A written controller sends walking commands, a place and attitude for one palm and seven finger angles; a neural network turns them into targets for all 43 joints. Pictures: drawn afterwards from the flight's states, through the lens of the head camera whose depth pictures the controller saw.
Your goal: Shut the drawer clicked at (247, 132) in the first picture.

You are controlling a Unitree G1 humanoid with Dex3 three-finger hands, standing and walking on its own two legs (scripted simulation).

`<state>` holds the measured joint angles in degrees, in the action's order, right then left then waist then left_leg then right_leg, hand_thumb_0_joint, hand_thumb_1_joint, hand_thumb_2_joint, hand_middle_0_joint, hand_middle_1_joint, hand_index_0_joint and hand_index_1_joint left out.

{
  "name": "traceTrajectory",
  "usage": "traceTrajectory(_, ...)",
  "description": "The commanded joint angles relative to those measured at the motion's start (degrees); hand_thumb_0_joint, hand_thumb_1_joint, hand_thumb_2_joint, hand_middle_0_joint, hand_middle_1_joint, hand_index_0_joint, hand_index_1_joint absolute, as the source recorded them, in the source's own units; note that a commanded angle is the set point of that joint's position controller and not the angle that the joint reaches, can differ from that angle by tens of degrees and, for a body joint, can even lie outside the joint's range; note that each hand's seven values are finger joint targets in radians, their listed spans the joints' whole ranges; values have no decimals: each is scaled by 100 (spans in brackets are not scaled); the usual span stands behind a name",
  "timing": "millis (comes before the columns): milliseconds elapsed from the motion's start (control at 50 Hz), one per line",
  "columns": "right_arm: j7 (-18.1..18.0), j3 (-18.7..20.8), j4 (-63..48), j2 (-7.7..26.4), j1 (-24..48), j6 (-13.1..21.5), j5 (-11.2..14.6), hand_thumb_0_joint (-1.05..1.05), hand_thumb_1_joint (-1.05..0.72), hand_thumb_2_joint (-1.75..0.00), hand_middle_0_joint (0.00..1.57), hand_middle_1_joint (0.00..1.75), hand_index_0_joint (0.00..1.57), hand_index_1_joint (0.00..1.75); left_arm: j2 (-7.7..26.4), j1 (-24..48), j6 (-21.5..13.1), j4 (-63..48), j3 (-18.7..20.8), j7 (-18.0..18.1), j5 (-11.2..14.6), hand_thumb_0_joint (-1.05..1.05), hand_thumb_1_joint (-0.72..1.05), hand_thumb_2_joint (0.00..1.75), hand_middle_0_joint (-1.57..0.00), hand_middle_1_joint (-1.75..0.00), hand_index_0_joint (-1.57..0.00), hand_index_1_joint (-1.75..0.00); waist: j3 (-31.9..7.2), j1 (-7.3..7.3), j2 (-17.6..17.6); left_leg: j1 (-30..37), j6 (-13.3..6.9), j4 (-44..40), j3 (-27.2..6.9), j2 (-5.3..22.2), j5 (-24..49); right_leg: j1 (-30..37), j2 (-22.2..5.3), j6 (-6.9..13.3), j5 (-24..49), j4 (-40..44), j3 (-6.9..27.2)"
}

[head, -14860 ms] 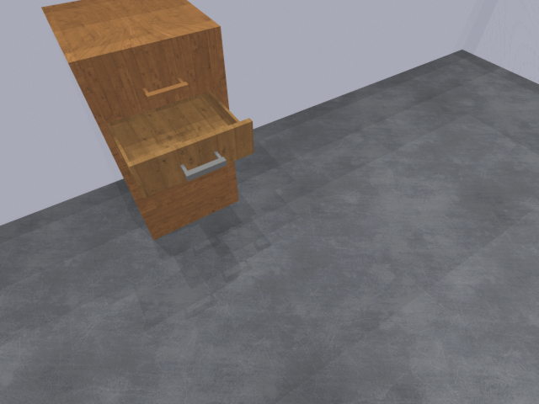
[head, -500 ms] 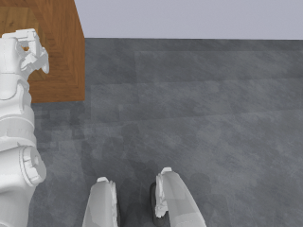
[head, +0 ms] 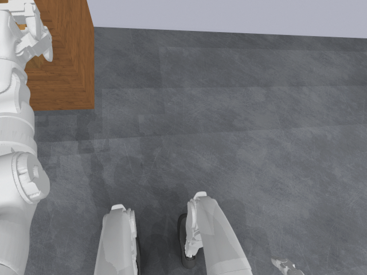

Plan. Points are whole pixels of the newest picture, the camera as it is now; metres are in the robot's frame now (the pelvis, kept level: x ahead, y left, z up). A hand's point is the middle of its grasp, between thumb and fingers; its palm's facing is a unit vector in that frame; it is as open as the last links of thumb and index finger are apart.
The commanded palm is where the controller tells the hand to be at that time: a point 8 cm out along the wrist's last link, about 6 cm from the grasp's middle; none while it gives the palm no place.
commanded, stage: bring the fist close to the handle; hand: left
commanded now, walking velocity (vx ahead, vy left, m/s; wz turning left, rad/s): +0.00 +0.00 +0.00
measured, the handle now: out of the picture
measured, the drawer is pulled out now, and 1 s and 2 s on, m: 0.12 0.06 0.03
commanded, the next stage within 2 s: push the drawer shut in 0.96 s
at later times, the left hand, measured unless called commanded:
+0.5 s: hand (56, 34) +0.60 +0.21 +0.00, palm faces +0.03 -1.00 -0.03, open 3.3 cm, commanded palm +0.61 +0.21 -0.02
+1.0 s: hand (59, 38) +0.62 +0.22 -0.03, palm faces +0.04 -1.00 -0.03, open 3.3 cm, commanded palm +0.61 +0.21 -0.02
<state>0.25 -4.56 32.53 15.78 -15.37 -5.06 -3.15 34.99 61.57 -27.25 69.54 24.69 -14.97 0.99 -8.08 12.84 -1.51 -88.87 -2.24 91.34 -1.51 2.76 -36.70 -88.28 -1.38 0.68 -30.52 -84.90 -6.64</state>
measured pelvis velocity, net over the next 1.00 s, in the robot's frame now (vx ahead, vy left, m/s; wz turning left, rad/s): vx -0.02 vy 0.01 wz -0.07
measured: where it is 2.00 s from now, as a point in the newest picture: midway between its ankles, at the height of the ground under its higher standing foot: (161, 259)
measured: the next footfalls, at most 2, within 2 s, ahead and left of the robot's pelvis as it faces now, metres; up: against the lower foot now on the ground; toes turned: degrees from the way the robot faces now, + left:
none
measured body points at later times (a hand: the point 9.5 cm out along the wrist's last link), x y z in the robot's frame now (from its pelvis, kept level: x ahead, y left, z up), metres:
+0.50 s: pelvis -0.03 +0.00 -0.06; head +0.22 +0.05 +0.31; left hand +0.60 +0.26 +0.00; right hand -0.05 -0.26 -0.14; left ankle +0.03 +0.10 -0.55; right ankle +0.07 -0.12 -0.55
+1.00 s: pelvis -0.02 +0.01 -0.07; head +0.24 +0.05 +0.30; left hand +0.61 +0.27 -0.02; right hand -0.05 -0.24 -0.15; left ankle +0.03 +0.10 -0.55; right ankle +0.07 -0.12 -0.55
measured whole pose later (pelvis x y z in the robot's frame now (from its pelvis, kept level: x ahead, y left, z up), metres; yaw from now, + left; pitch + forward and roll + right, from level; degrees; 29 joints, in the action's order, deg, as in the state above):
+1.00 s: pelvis -0.02 +0.01 -0.07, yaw -4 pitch +40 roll -9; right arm 1.9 -9.4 30.6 14.7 -18.8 -7.2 -4.4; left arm 48.5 75.3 -12.6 67.0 27.7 -14.2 -4.9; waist -4.9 19.3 -2.8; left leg -106.5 -3.6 104.6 -2.7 3.9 -38.5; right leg -105.1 -0.6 0.0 -30.5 -95.7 -7.4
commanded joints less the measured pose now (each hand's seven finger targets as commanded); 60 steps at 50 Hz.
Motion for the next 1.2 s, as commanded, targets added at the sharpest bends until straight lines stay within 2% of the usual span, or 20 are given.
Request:
traceTrajectory(0,-102,369,-165,1272,-1345,-14,11,0,-90,-90,20,30,20,30,1452,2552,151,-598,81,29,18,0,90,90,-140,-160,-140,-160,-3192,314,-1013,2084,-17,-941,-470,-124,1866,1347,289,63,970,759,291)
traceTrajectory(120,-132,233,-226,1280,-1469,45,-5,0,-90,-90,20,30,20,30,1873,3064,367,-448,122,16,-107,0,90,90,-140,-160,-140,-160,-3227,474,-1067,1421,-81,-665,-438,-128,1477,1189,319,65,775,551,304)
traceTrajectory(140,-132,225,-242,1310,-1488,41,-6,0,-90,-90,20,30,20,30,2069,3082,393,-481,216,6,-145,0,90,90,-140,-160,-140,-160,-3291,417,-1124,1362,-73,-639,-433,-119,1408,1177,325,68,718,511,297)
traceTrajectory(220,-125,160,-270,1325,-1550,46,-12,0,-90,-90,20,30,20,30,2222,3181,533,-429,206,-29,-210,0,90,90,-140,-160,-140,-160,-3318,498,-1176,1144,-94,-503,-452,-103,1321,1041,343,80,676,373,273)
traceTrajectory(240,-127,156,-269,1342,-1585,33,-32,0,-90,-90,20,30,20,30,2422,3314,532,-615,276,-20,-264,0,90,90,-140,-160,-140,-160,-3429,444,-1381,1197,-71,-488,-462,-91,1374,1013,337,86,690,312,259)
traceTrajectory(280,-100,158,-235,1342,-1610,21,-41,0,-90,-90,20,30,20,30,2295,3444,578,-677,161,-4,-282,0,90,90,-140,-160,-140,-160,-3485,514,-1507,1286,-59,-433,-488,-80,1370,825,342,93,677,270,248)
traceTrajectory(300,-105,136,-227,1347,-1635,12,-33,0,-90,-90,20,30,20,30,2352,3417,630,-567,192,-6,-282,0,90,90,-140,-160,-140,-160,-3434,542,-1375,1138,-73,-388,-479,-76,1315,860,352,86,661,244,240)
traceTrajectory(340,-112,99,-228,1380,-1682,3,-54,0,-90,-90,20,30,20,30,2588,3596,662,-670,280,17,-328,0,90,90,-140,-160,-140,-160,-3424,546,-1562,1130,-63,-353,-515,-71,1326,733,348,96,656,160,212)
traceTrajectory(380,-107,78,-200,1375,-1689,-10,-49,0,-90,-90,20,30,20,30,2499,3664,751,-531,149,23,-362,0,90,90,-140,-160,-140,-160,-3331,659,-1425,916,-92,-254,-496,-69,1185,681,357,83,603,139,221)
traceTrajectory(540,-116,-70,-284,1451,-1763,-97,-110,0,-90,-90,20,30,20,30,2786,3928,993,-344,57,52,-577,0,90,90,-140,-160,-140,-160,-3144,811,-1776,674,-80,1,-542,-59,1148,170,349,126,594,-203,111)
traceTrajectory(600,-90,-65,-334,1461,-1801,-134,-115,0,-90,-90,20,30,20,30,2924,3985,1059,-608,121,48,-576,0,90,90,-140,-160,-140,-160,-3467,783,-1826,678,-84,70,-506,-69,1261,378,364,126,686,-241,141)
traceTrajectory(640,-67,-36,-316,1478,-1859,-157,-136,0,-90,-90,20,30,20,30,3210,4094,999,-1129,351,30,-570,0,90,90,-140,-160,-140,-160,-3903,695,-2203,1110,-37,67,-552,-54,1604,419,356,140,875,-303,126)
traceTrajectory(800,19,10,-218,1465,-1880,-239,-113,0,-90,-90,20,30,20,30,3135,3903,1167,-1420,518,57,-478,0,90,90,-140,-160,-140,-160,-3897,640,-2171,1473,7,22,-685,-9,1912,326,365,126,995,-323,61)
traceTrajectory(840,54,31,-208,1457,-1887,-244,-132,0,-90,-90,20,30,20,30,3075,3933,1126,-1635,507,85,-499,0,90,90,-140,-160,-140,-160,-4049,609,-2380,1808,46,-5,-755,10,2144,185,358,149,1060,-348,48)
traceTrajectory(880,76,73,-170,1430,-1866,-244,-120,0,-90,-90,20,30,20,30,2744,3787,1137,-1489,385,105,-450,0,90,90,-140,-160,-140,-160,-3901,673,-2102,1726,34,9,-739,9,2098,181,375,132,1051,-288,55)
traceTrajectory(900,64,69,-154,1429,-1877,-241,-124,0,-90,-90,20,30,20,30,2820,3847,1108,-1527,437,120,-432,0,90,90,-140,-160,-140,-160,-3812,690,-2002,1625,16,15,-724,18,2052,235,380,122,1044,-271,58)
traceTrajectory(1020,110,131,-106,1389,-1861,-231,-143,0,-90,-90,20,30,20,30,2759,3707,836,-1792,507,134,-399,0,90,90,-140,-160,-140,-160,-4015,565,-2355,2088,86,-53,-756,22,2480,241,378,170,1202,-250,77)
traceTrajectory(1080,114,174,7,1384,-1853,-232,-147,0,-90,-90,20,30,20,30,2434,3864,795,-1688,269,134,-372,0,90,90,-140,-160,-140,-160,-3812,724,-2167,2061,64,-16,-745,36,2469,181,382,142,1243,-157,85)
traceTrajectory(1160,69,101,48,1395,-1835,-234,-147,0,-90,-90,20,30,20,30,2346,4146,869,-1056,0,164,-499,0,90,90,-140,-160,-140,-160,-3259,925,-2014,1590,0,11,-694,-6,2023,43,378,142,1036,-99,84)
traceTrajectory(1180,46,67,36,1406,-1849,-235,-158,0,-90,-90,20,30,20,30,2571,4257,864,-1031,104,189,-525,0,90,90,-140,-160,-140,-160,-3251,925,-1997,1423,-25,53,-652,-14,1945,114,382,140,1017,-113,94)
